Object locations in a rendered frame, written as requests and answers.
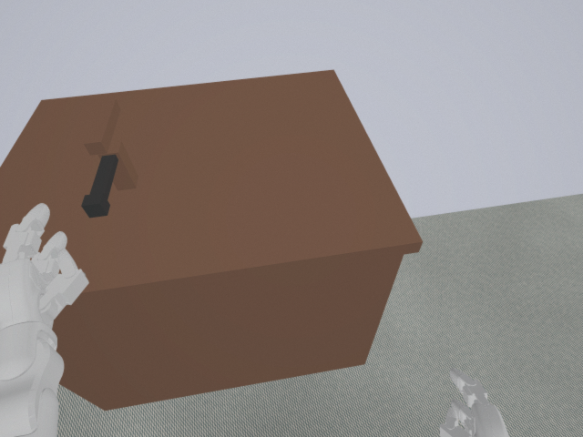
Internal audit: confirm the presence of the counter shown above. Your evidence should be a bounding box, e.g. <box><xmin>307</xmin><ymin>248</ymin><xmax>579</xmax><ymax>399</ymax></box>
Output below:
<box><xmin>0</xmin><ymin>70</ymin><xmax>423</xmax><ymax>411</ymax></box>

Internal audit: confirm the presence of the left robot forearm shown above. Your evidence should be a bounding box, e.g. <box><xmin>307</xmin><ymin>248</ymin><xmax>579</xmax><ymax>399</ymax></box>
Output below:
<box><xmin>0</xmin><ymin>321</ymin><xmax>64</xmax><ymax>437</ymax></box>

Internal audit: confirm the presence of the tap lever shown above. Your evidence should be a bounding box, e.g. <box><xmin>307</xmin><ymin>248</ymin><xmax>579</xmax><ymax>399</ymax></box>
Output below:
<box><xmin>81</xmin><ymin>155</ymin><xmax>118</xmax><ymax>218</ymax></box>

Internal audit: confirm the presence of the robot left hand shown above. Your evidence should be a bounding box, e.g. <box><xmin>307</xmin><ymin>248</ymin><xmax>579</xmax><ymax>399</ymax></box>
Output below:
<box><xmin>0</xmin><ymin>203</ymin><xmax>89</xmax><ymax>330</ymax></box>

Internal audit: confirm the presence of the robot right hand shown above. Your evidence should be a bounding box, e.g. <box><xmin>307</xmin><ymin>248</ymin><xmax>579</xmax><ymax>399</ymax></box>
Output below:
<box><xmin>440</xmin><ymin>368</ymin><xmax>509</xmax><ymax>437</ymax></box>

